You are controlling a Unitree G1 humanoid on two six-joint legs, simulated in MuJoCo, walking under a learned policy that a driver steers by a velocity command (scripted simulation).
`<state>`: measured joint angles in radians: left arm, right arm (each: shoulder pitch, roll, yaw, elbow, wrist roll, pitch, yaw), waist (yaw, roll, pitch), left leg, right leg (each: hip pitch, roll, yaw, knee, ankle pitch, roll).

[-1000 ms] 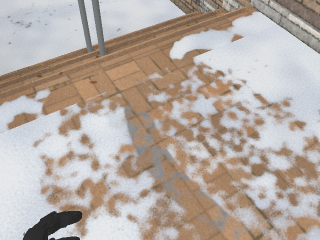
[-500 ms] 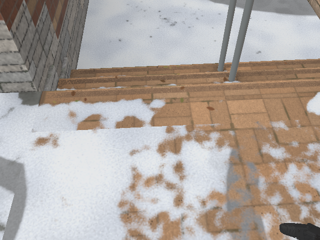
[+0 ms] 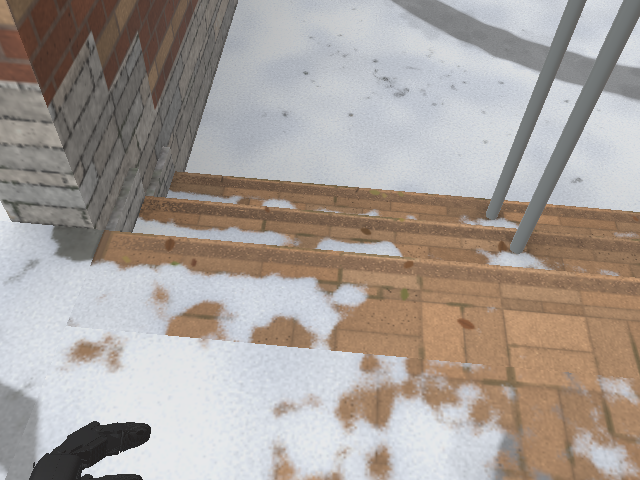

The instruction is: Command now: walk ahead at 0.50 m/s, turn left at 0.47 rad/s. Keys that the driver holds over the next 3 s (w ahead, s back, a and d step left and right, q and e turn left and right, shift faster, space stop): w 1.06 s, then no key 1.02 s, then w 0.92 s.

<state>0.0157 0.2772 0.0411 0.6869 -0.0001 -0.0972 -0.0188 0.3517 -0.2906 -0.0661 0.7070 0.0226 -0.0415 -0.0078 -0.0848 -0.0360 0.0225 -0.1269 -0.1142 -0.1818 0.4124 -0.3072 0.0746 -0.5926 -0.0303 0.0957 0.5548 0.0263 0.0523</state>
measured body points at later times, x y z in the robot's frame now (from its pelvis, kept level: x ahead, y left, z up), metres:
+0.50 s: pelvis +0.26 -0.02 +0.00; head +0.29 -0.01 +0.45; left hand +0.22 +0.26 -0.12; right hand +0.52 -0.21 -0.07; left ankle +0.41 +0.14 -0.71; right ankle +0.17 -0.14 -0.74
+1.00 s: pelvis +0.51 +0.04 +0.00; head +0.54 +0.05 +0.45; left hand +0.71 +0.28 -0.09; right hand +0.55 -0.25 -0.11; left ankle +0.41 +0.13 -0.74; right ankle +0.72 -0.10 -0.69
